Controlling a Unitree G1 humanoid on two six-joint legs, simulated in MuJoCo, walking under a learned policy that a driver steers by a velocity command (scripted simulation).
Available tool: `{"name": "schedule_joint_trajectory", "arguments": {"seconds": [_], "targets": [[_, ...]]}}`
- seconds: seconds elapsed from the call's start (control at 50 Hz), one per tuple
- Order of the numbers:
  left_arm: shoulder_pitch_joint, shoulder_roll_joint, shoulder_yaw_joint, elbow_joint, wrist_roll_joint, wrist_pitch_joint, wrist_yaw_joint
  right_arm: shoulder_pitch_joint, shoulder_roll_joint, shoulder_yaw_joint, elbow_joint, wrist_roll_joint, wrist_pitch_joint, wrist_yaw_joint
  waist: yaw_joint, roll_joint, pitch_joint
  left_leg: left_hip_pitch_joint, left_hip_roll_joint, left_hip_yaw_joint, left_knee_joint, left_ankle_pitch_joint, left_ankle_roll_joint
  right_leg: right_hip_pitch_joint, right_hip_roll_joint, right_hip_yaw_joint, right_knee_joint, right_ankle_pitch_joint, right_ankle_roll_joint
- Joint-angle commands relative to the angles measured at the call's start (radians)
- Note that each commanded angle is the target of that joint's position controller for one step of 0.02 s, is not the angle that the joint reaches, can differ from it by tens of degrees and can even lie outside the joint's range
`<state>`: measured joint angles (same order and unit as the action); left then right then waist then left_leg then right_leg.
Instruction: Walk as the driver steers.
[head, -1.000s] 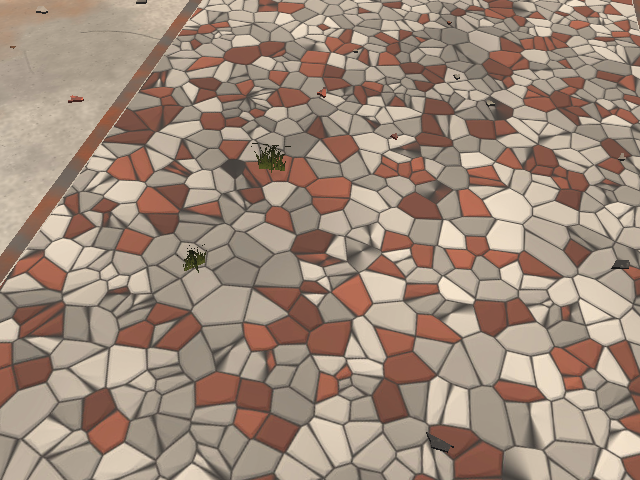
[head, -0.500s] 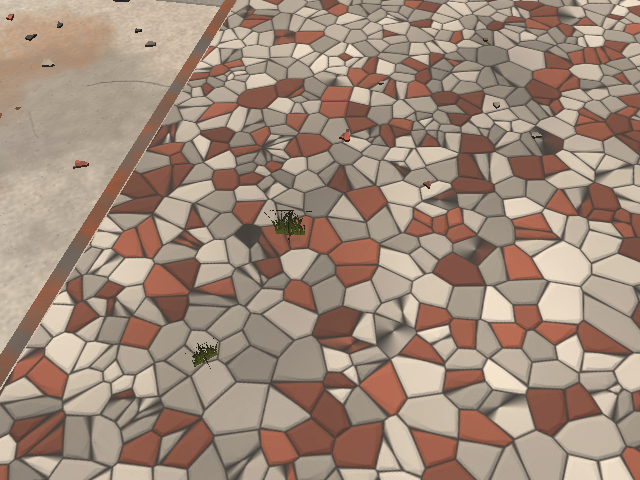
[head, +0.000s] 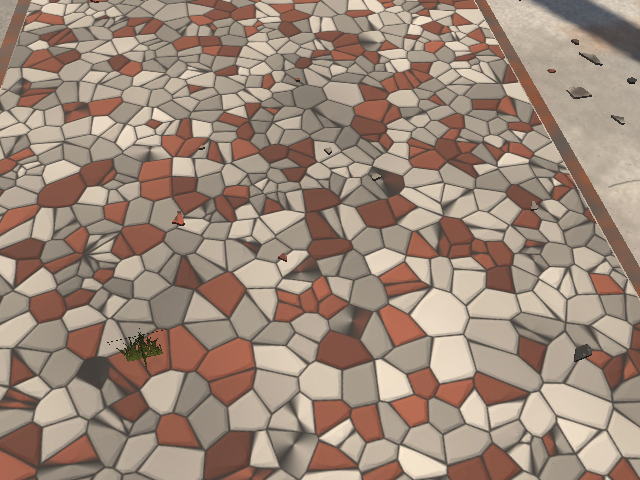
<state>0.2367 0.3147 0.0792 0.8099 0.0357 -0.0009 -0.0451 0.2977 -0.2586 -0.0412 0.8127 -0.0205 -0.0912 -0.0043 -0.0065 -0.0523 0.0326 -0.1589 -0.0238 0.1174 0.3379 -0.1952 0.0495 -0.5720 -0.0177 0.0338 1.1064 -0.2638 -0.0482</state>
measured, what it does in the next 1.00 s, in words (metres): walks ahead: right foot, then left foot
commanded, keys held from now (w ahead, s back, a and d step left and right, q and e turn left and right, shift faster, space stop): w+e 0.24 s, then w+q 0.76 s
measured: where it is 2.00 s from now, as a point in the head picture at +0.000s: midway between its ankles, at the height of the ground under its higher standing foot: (299, 268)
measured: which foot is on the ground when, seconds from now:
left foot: down 0.00-0.32, up 0.34-0.84, down 0.86-1.00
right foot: up 0.00-0.28, down 0.30-0.86, up 0.88-1.00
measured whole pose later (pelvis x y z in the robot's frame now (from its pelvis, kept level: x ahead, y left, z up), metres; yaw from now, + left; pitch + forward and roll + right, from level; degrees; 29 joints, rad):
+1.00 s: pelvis +0.54 -0.05 -0.01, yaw +8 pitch +0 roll +1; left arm 0.23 0.23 0.02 0.84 0.03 -0.08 0.00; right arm 0.25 -0.28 -0.07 0.86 -0.01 -0.02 0.01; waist 0.00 -0.01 0.05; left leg -0.27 -0.14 0.05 0.47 -0.19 0.14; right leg -0.43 -0.06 0.00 1.24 -0.33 -0.01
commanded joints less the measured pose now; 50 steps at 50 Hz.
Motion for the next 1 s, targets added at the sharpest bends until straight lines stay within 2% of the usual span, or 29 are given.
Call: {"name": "schedule_joint_trajectory", "arguments": {"seconds": [0.02,0.12,0.2,0.24,0.26,0.28,0.3,0.32,0.34,0.36,0.38,0.4,0.42,0.44,0.48,0.52,0.58,0.66,0.72,0.78,0.82,0.84,0.86,0.88,0.9,0.92,0.94,0.96,1.0], "targets": [[-0.031,0.008,-0.007,-0.077,0.003,0.002,-0.018,0.022,-0.095,-0.022,-0.035,0.005,-0.022,0.002,0.01,0.133,-0.002,0.075,0.28,-0.16,-0.186,0.272,0.109,-0.143,-0.049,0.02,-0.018,0.101,0.016],[-0.204,-0.021,-0.032,-0.138,-0.003,-0.008,-0.038,0.069,-0.11,-0.026,0.0,0.002,-0.016,0.002,-0.025,0.133,0.038,0.086,0.248,-0.009,-0.187,0.337,0.081,-0.088,-0.043,-0.064,-0.302,0.263,0.006],[-0.295,-0.012,-0.038,-0.18,0.005,-0.009,-0.042,0.134,-0.14,-0.034,0.038,0.001,0.0,-0.009,-0.048,0.131,0.059,0.198,0.285,0.045,-0.136,0.453,0.066,-0.047,-0.02,-0.133,-0.443,0.171,-0.041],[-0.272,0.0,-0.033,-0.18,0.011,-0.009,-0.033,0.145,-0.165,-0.038,0.052,-0.001,0.015,-0.017,-0.028,0.15,0.028,0.247,0.292,0.088,-0.017,0.744,0.053,0.039,0.036,-0.176,-0.483,0.065,-0.08],[-0.219,0.006,-0.029,-0.165,0.016,-0.013,-0.026,0.167,-0.172,-0.036,0.066,-0.001,0.023,-0.019,-0.007,0.158,-0.01,0.247,0.297,0.093,0.087,0.883,0.055,0.133,0.075,-0.178,-0.506,0.012,-0.104],[-0.093,0.022,-0.017,-0.125,0.022,-0.022,-0.016,0.178,-0.173,-0.032,0.076,0.0,0.03,-0.018,0.047,0.149,-0.078,0.206,0.295,0.1,0.243,0.904,0.052,0.299,0.109,-0.163,-0.561,0.015,-0.132],[0.086,0.052,-0.001,-0.062,0.033,-0.033,-0.001,0.168,-0.155,-0.021,0.068,0.004,0.031,-0.015,0.128,0.104,-0.172,0.055,0.271,0.114,0.454,0.727,0.036,0.565,0.069,-0.087,-0.62,0.052,-0.165],[0.185,0.155,0.022,-0.048,0.046,-0.038,0.019,0.204,-0.039,0.01,0.009,0.028,0.026,0.004,0.128,-0.106,-0.327,-0.323,0.171,0.118,0.814,0.08,-0.01,0.933,-0.268,0.349,-0.649,-0.047,-0.257],[0.217,0.196,0.033,-0.056,0.005,-0.026,0.032,0.182,-0.104,-0.011,-0.002,0.027,0.029,0.005,0.138,-0.11,-0.416,-0.469,0.03,-0.02,1.046,-0.352,-0.024,0.959,-0.437,0.687,-0.789,0.09,-0.33],[0.154,0.17,0.029,-0.043,-0.011,-0.025,0.043,0.061,-0.141,-0.025,-0.02,0.023,0.031,0.002,0.129,0.016,-0.263,-0.54,0.083,-0.129,1.054,-0.242,-0.011,0.85,-0.373,0.471,-0.782,0.208,-0.284],[0.099,0.114,0.013,-0.032,-0.012,-0.036,0.047,0.037,-0.103,-0.013,-0.023,0.034,0.021,0.007,0.092,0.019,-0.137,-0.513,0.103,-0.147,0.98,-0.178,-0.003,0.684,-0.329,0.321,-0.808,0.3,-0.248],[0.054,0.065,-0.002,-0.024,-0.009,-0.047,0.045,0.061,-0.091,-0.014,0.001,0.029,0.024,0.011,0.043,0.046,-0.071,-0.454,0.131,-0.156,0.888,-0.145,0.001,0.572,-0.274,0.214,-0.845,0.336,-0.189],[0.019,0.033,-0.013,-0.016,-0.015,-0.058,0.045,0.099,-0.083,-0.015,0.023,0.008,0.042,0.015,0.002,0.019,-0.036,-0.396,0.139,-0.159,0.837,-0.124,-0.005,0.489,-0.233,0.138,-0.876,0.348,-0.151],[0.006,0.012,-0.02,-0.013,-0.016,-0.069,0.044,0.14,-0.07,-0.015,0.049,-0.004,0.059,0.021,-0.014,-0.004,-0.031,-0.345,0.136,-0.16,0.817,-0.102,-0.011,0.441,-0.212,0.088,-0.904,0.347,-0.131],[0.03,0.016,-0.019,0.008,-0.02,-0.091,0.043,0.141,-0.055,-0.021,0.057,-0.004,0.075,0.034,-0.027,-0.003,-0.022,-0.358,0.121,-0.158,0.804,-0.053,-0.013,0.433,-0.195,0.031,-0.938,0.388,-0.12],[0.056,0.026,-0.016,0.028,-0.02,-0.102,0.043,0.074,-0.042,-0.023,0.042,0.0,0.08,0.041,-0.019,-0.009,0.012,-0.432,0.125,-0.16,0.767,0.024,-0.017,0.443,-0.186,-0.025,-0.972,0.379,-0.103],[0.096,0.013,-0.02,0.051,-0.019,-0.106,0.046,-0.03,-0.038,-0.023,0.015,0.0,0.079,0.044,0.003,-0.011,0.051,-0.521,0.121,-0.153,0.664,0.133,-0.022,0.48,-0.174,-0.089,-0.993,0.394,-0.087],[0.136,0.014,-0.026,0.08,-0.021,-0.108,0.058,-0.16,-0.014,-0.006,-0.026,-0.006,0.071,0.054,0.031,-0.007,0.075,-0.515,0.103,-0.078,0.457,0.226,-0.013,0.54,-0.18,-0.168,-0.984,0.496,-0.074],[0.197,0.025,-0.028,0.116,-0.017,-0.1,0.071,-0.243,-0.006,0.004,-0.065,-0.011,0.068,0.063,0.055,0.0,0.089,-0.51,0.081,-0.014,0.346,0.194,0.022,0.639,-0.208,-0.206,-0.942,0.623,-0.067],[0.189,0.064,-0.023,0.127,-0.012,-0.088,0.084,-0.204,-0.025,-0.003,-0.067,-0.012,0.07,0.058,0.017,-0.03,0.039,-0.396,0.004,0.046,0.302,0.063,0.081,0.713,-0.227,-0.252,-0.789,1.013,-0.048],[0.161,0.099,-0.014,0.12,-0.006,-0.072,0.09,-0.065,-0.059,-0.02,-0.033,-0.016,0.069,0.049,-0.052,-0.052,-0.048,-0.234,-0.058,0.056,0.283,-0.047,0.134,0.709,-0.239,-0.267,-0.548,1.171,-0.052],[0.146,0.109,-0.011,0.11,-0.007,-0.065,0.086,0.06,-0.089,-0.037,0.004,-0.022,0.06,0.042,-0.112,-0.029,-0.118,-0.062,-0.078,0.027,0.209,-0.045,0.167,0.633,-0.228,-0.272,-0.342,1.054,-0.051],[0.129,0.093,-0.016,0.082,-0.013,-0.068,0.079,0.198,-0.173,-0.069,0.035,-0.033,0.058,0.027,-0.178,0.067,-0.203,0.169,0.059,-0.177,0.132,-0.121,0.231,0.432,-0.184,-0.284,-0.03,0.721,-0.028],[0.153,-0.008,-0.03,0.011,-0.027,-0.081,0.055,0.134,-0.277,-0.098,0.01,-0.014,0.071,0.018,-0.082,0.341,-0.268,0.462,0.346,-0.766,0.028,-0.064,0.403,-0.042,0.075,-0.213,0.37,-0.234,0.039],[0.053,0.063,-0.023,-0.014,-0.013,-0.096,0.049,0.137,-0.266,-0.099,0.008,0.017,0.079,0.019,-0.127,0.142,-0.271,0.455,0.358,-0.826,-0.047,-0.024,0.427,-0.173,0.047,0.005,0.421,-0.203,0.029],[0.005,0.047,-0.029,-0.036,-0.024,-0.111,0.045,0.081,-0.219,-0.086,0.011,0.018,0.078,0.01,-0.095,0.084,-0.142,0.34,0.348,-0.688,-0.064,0.02,0.388,-0.206,-0.019,0.027,0.353,-0.113,0.023],[0.022,0.047,-0.029,-0.028,-0.028,-0.117,0.047,0.047,-0.157,-0.071,0.018,0.016,0.076,0.008,-0.04,0.005,-0.042,0.184,0.305,-0.591,-0.088,0.129,0.331,-0.148,-0.056,0.014,0.235,-0.067,0.026],[0.018,0.041,-0.029,-0.031,-0.014,-0.104,0.048,0.01,-0.128,-0.061,0.017,0.016,0.067,0.005,-0.002,-0.01,-0.006,0.091,0.246,-0.51,-0.096,0.208,0.289,-0.091,-0.081,0.019,0.154,-0.063,0.037],[0.061,0.022,-0.034,-0.023,0.014,-0.061,0.042,-0.016,-0.115,-0.051,0.008,0.02,0.048,0.005,0.036,0.023,-0.018,0.002,0.18,-0.413,-0.112,0.311,0.265,0.003,-0.086,0.006,0.073,-0.056,0.066]]}}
